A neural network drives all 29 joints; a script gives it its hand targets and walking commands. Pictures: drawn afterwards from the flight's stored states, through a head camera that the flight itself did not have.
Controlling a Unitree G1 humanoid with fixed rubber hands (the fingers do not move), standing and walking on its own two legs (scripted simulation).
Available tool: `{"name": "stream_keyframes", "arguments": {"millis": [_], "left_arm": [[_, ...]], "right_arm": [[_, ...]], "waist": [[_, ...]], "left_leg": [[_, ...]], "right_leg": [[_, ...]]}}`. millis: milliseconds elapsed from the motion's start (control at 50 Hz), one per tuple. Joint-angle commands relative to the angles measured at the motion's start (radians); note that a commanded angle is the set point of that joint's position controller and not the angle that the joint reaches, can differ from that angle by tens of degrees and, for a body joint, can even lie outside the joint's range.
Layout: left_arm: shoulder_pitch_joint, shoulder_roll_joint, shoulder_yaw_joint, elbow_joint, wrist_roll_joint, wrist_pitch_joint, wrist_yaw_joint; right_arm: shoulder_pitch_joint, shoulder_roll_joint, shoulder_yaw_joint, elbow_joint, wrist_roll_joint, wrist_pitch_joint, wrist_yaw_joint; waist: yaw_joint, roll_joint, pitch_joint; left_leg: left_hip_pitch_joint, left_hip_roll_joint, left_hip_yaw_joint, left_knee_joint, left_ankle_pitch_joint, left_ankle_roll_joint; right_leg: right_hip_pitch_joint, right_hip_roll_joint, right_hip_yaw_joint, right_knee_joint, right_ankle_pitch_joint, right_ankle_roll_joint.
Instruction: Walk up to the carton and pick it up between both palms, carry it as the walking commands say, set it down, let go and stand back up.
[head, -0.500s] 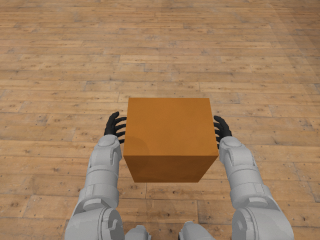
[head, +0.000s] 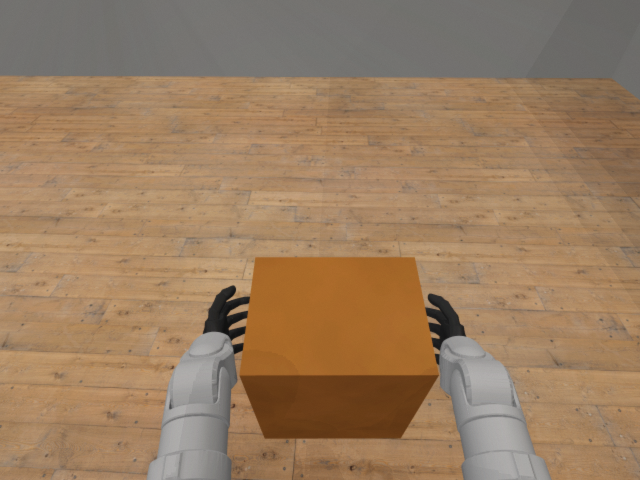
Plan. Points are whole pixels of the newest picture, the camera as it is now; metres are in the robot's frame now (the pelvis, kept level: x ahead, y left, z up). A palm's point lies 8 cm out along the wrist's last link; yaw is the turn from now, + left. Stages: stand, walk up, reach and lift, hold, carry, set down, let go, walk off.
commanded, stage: reach and lift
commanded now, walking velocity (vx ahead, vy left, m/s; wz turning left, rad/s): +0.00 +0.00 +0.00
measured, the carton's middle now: (333, 355) +0.30 -0.01 -0.04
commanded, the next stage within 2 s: hold in 1.24 s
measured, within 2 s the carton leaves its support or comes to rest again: neither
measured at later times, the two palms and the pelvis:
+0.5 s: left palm (211, 339) +0.29 +0.14 +0.05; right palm (450, 340) +0.28 -0.16 +0.04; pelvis -0.02 +0.00 +0.00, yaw -1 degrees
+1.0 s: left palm (209, 347) +0.28 +0.15 +0.04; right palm (449, 345) +0.27 -0.16 +0.03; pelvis -0.02 +0.00 +0.00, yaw -1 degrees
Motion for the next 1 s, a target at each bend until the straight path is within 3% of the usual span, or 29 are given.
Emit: {"name": "stream_keyframes", "arguments": {"millis": [0,20,40,80,100,160,180,200,220,260,360,380,400,440,500,520,620,640,700,720,740,760,780,800,820,860,900,920,980], "left_arm": [[-0.48,-0.955,-0.639,0.01,-0.212,0.02,-0.266],[-0.489,-0.946,-0.662,-0.044,-0.221,0.025,-0.271],[-0.49,-1.01,-0.682,-0.014,-0.237,0.037,-0.265],[-0.569,-0.965,-0.652,-0.034,-0.212,0.037,-0.268],[-0.618,-0.953,-0.649,-0.049,-0.212,0.038,-0.259],[-0.695,-0.952,-0.634,0.008,-0.223,0.037,-0.266],[-0.675,-0.933,-0.599,0.005,-0.216,0.037,-0.27],[-0.724,-0.928,-0.6,-0.014,-0.212,0.042,-0.273],[-0.75,-0.953,-0.598,0.017,-0.223,0.033,-0.267],[-0.721,-0.974,-0.587,0.04,-0.227,0.029,-0.27],[-0.714,-1.023,-0.641,0.014,-0.255,0.048,-0.263],[-0.789,-0.99,-0.66,-0.05,-0.271,0.041,-0.264],[-0.801,-0.996,-0.654,-0.027,-0.27,0.046,-0.263],[-0.734,-0.995,-0.613,0.042,-0.229,0.065,-0.268],[-0.764,-1.028,-0.59,0.05,-0.247,0.048,-0.275],[-0.82,-1.015,-0.589,0.051,-0.243,0.04,-0.283],[-0.802,-0.987,-0.62,-0.023,-0.258,0.043,-0.273],[-0.739,-0.992,-0.59,0.021,-0.246,0.05,-0.278],[-0.67,-1.005,-0.627,-0.017,-0.252,0.055,-0.285],[-0.704,-0.971,-0.589,-0.007,-0.226,0.062,-0.291],[-0.677,-1.009,-0.586,0.04,-0.223,0.069,-0.287],[-0.653,-0.967,-0.59,0.038,-0.235,0.054,-0.294],[-0.632,-0.974,-0.591,0.022,-0.215,0.056,-0.291],[-0.685,-0.987,-0.593,0.021,-0.227,0.055,-0.296],[-0.731,-0.98,-0.589,0.004,-0.243,0.048,-0.299],[-0.749,-0.959,-0.623,-0.068,-0.253,0.041,-0.299],[-0.678,-1.001,-0.648,-0.048,-0.245,0.051,-0.293],[-0.704,-1.005,-0.657,-0.04,-0.248,0.054,-0.291],[-0.645,-1.006,-0.635,0.011,-0.252,0.07,-0.287]], "right_arm": [[-0.731,1.029,0.648,-0.22,0.236,-0.04,0.251],[-0.695,1.044,0.641,-0.226,0.236,-0.032,0.245],[-0.753,0.994,0.665,-0.299,0.245,-0.035,0.247],[-0.72,1.001,0.605,-0.205,0.212,-0.018,0.252],[-0.841,0.992,0.591,-0.238,0.248,-0.03,0.259],[-0.88,0.998,0.593,-0.177,0.232,-0.023,0.267],[-0.873,1.002,0.598,-0.165,0.239,-0.016,0.27],[-0.837,0.998,0.535,-0.081,0.205,-0.008,0.277],[-0.923,1.032,0.551,-0.092,0.224,-0.014,0.284],[-0.954,1.036,0.599,-0.136,0.238,-0.03,0.284],[-0.937,1.014,0.602,-0.191,0.241,-0.028,0.267],[-0.931,0.995,0.582,-0.146,0.246,-0.031,0.273],[-0.931,1.037,0.572,-0.117,0.235,-0.024,0.275],[-0.825,0.995,0.504,-0.055,0.195,-0.011,0.276],[-1.037,1.024,0.576,-0.175,0.249,-0.031,0.279],[-1.067,1.025,0.548,-0.155,0.246,-0.042,0.28],[-0.933,1.096,0.572,-0.081,0.257,-0.019,0.282],[-0.912,1.097,0.564,-0.091,0.239,-0.014,0.276],[-0.928,1.064,0.621,-0.214,0.267,-0.021,0.267],[-0.927,1.074,0.584,-0.179,0.255,-0.01,0.26],[-0.917,1.046,0.564,-0.182,0.25,-0.013,0.258],[-0.925,1.069,0.587,-0.17,0.254,-0.019,0.262],[-0.92,1.089,0.608,-0.188,0.272,-0.018,0.262],[-0.876,1.069,0.588,-0.158,0.244,-0.017,0.265],[-0.95,1.087,0.589,-0.175,0.258,-0.021,0.259],[-0.864,1.08,0.563,-0.129,0.23,-0.017,0.261],[-0.936,1.058,0.62,-0.24,0.273,-0.037,0.267],[-0.895,1.04,0.583,-0.194,0.258,-0.027,0.263],[-0.834,1.048,0.596,-0.154,0.242,-0.009,0.273]], "waist": [[0.022,-0.075,-0.339],[0.01,-0.044,-0.322],[0.013,-0.047,-0.305],[0.006,0.004,-0.223],[0.025,0.083,-0.213],[0.012,0.014,-0.199],[0.047,0.005,-0.215],[0.035,0.048,-0.187],[0.031,-0.022,-0.226],[0.053,-0.051,-0.296],[0.015,-0.027,-0.394],[-0.001,0.038,-0.392],[0.005,-0.016,-0.395],[-0.007,0.037,-0.247],[0.028,-0.04,-0.317],[0.026,-0.011,-0.346],[0.056,-0.029,-0.384],[0.058,-0.087,-0.374],[0.041,-0.034,-0.421],[0.064,-0.033,-0.377],[0.035,-0.014,-0.293],[0.049,-0.061,-0.322],[0.074,-0.02,-0.351],[0.04,-0.045,-0.314],[0.054,-0.043,-0.293],[0.024,-0.018,-0.347],[0.066,0.023,-0.386],[0.025,0.04,-0.365],[0.025,-0.037,-0.311]], "left_leg": [[0.077,-0.034,0.057,-0.075,0.292,0.007],[0.101,-0.042,0.064,-0.08,0.315,0.01],[0.076,-0.018,0.043,-0.094,0.286,0.002],[0.06,-0.021,0.052,-0.103,0.158,0.001],[0.021,-0.014,0.043,-0.102,0.149,-0.007],[-0.006,-0.012,0.063,-0.107,0.006,0.006],[-0.033,-0.017,0.077,-0.11,-0.011,0.008],[-0.041,-0.012,0.068,-0.111,-0.057,-0.002],[-0.026,-0.003,0.071,-0.112,-0.053,0.005],[0.03,-0.009,0.07,-0.072,0.036,0.007],[0.105,-0.022,0.069,-0.057,0.21,0.003],[0.091,-0.015,0.06,-0.069,0.18,-0.011],[0.094,-0.024,0.065,-0.063,0.145,-0.006],[0.048,-0.017,0.068,-0.088,0.085,-0.011],[0.03,-0.02,0.075,-0.065,0.045,0.006],[0.019,-0.013,0.064,-0.064,0.034,0.011],[0.101,-0.02,0.079,-0.059,0.195,0.007],[0.079,-0.023,0.077,-0.058,0.205,0.015],[0.111,-0.034,0.088,-0.05,0.263,0.01],[0.051,-0.033,0.093,-0.049,0.186,0.016],[0.038,-0.04,0.099,-0.061,0.145,0.006],[0.041,-0.024,0.087,-0.062,0.154,0.019],[0.041,-0.039,0.097,-0.065,0.176,0.014],[0.071,-0.032,0.09,-0.06,0.135,0.014],[0.035,-0.02,0.085,-0.065,0.078,0.018],[0.049,-0.021,0.082,-0.075,0.126,0.011],[0.078,-0.03,0.092,-0.063,0.183,0.007],[0.055,-0.025,0.075,-0.066,0.162,0.001],[0.1,-0.016,0.069,-0.074,0.195,0.014]], "right_leg": [[0.198,0.036,-0.039,-0.06,0.337,0.021],[0.204,0.027,-0.024,-0.077,0.392,0.018],[0.215,0.038,-0.034,-0.071,0.29,0.008],[0.155,0.031,-0.037,-0.085,0.17,0.003],[0.158,0.031,-0.035,-0.068,0.152,-0.01],[0.131,0.03,-0.04,-0.078,0.036,-0.005],[0.165,0.032,-0.042,-0.076,0.016,0.001],[0.124,0.027,-0.045,-0.073,-0.035,-0.012],[0.136,0.032,-0.054,-0.059,-0.024,0.0],[0.135,0.031,-0.038,-0.062,0.017,-0.006],[0.166,0.042,-0.025,-0.035,0.203,-0.009],[0.144,0.044,-0.034,-0.032,0.183,-0.018],[0.14,0.043,-0.035,-0.039,0.137,-0.012],[0.107,0.036,-0.038,-0.054,0.089,-0.019],[0.156,0.03,-0.03,-0.061,0.045,-0.008],[0.146,0.031,-0.02,-0.049,0.032,-0.011],[0.144,0.03,-0.017,-0.043,0.193,0.0],[0.171,0.028,-0.012,-0.054,0.22,0.007],[0.181,0.03,-0.013,-0.045,0.294,0.01],[0.188,0.022,-0.003,-0.054,0.211,0.014],[0.171,0.027,-0.013,-0.064,0.176,0.006],[0.188,0.026,-0.014,-0.055,0.187,0.018],[0.216,0.022,-0.014,-0.062,0.229,0.017],[0.164,0.022,-0.007,-0.068,0.166,0.01],[0.158,0.02,-0.009,-0.066,0.088,0.01],[0.173,0.032,-0.021,-0.06,0.146,0.006],[0.189,0.025,-0.01,-0.056,0.188,0.001],[0.192,0.033,-0.022,-0.048,0.172,-0.005],[0.157,0.031,-0.019,-0.059,0.194,-0.004]]}}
